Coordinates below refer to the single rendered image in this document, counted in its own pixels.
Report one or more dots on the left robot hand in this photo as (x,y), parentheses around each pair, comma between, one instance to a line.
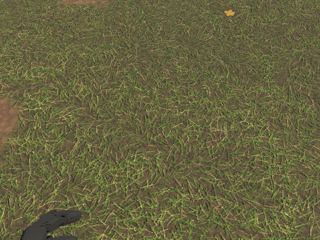
(49,222)

